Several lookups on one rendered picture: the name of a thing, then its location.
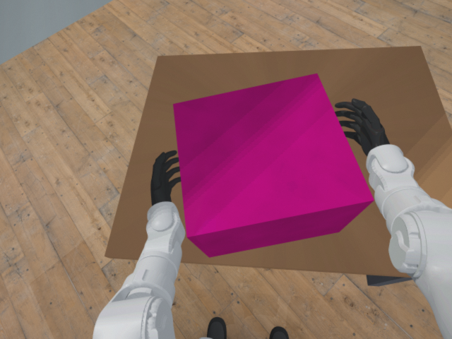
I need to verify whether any right robot hand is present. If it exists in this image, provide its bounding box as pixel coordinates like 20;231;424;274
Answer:
335;98;390;156

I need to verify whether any robot left upper arm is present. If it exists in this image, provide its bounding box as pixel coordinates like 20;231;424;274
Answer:
94;296;175;339

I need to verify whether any left robot hand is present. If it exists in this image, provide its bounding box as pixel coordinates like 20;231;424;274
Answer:
150;150;181;206

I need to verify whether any robot left foot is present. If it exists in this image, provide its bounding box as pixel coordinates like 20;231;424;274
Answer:
207;317;227;339

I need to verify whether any table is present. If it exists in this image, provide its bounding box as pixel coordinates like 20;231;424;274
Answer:
105;46;452;286

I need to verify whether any robot right forearm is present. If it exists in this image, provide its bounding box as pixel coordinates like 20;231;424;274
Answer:
366;144;452;234

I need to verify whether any carton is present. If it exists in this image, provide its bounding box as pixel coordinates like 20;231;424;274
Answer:
173;73;374;258

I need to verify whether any robot left forearm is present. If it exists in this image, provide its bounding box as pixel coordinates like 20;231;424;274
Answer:
93;201;185;339

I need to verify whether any robot right upper arm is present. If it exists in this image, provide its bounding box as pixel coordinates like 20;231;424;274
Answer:
388;211;452;339

